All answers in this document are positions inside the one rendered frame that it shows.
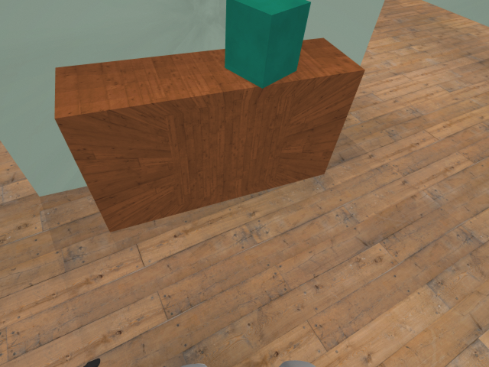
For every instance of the pedestal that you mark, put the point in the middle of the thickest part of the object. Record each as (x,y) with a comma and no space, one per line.
(158,136)

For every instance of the carton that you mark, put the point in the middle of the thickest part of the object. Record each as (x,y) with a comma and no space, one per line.
(263,38)

